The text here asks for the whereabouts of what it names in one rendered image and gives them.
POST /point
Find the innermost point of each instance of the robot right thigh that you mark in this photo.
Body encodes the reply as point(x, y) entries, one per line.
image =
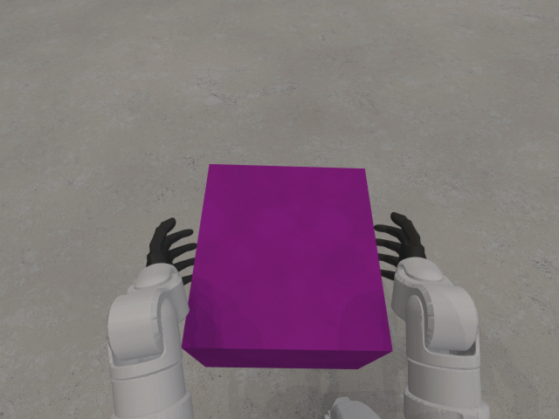
point(351, 410)

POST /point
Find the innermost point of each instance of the right robot shin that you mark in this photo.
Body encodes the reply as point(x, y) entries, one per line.
point(341, 399)

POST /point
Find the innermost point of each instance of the carton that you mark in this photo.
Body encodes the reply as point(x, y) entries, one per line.
point(286, 272)

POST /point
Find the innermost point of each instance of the right robot forearm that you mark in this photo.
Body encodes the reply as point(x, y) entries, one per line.
point(442, 344)

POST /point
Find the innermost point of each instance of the right robot hand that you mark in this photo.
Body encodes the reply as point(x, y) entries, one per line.
point(409, 247)

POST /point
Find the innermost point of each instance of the left robot forearm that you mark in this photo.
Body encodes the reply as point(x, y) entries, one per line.
point(144, 347)

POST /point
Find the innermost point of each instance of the left robot hand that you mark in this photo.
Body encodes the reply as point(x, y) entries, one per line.
point(160, 244)

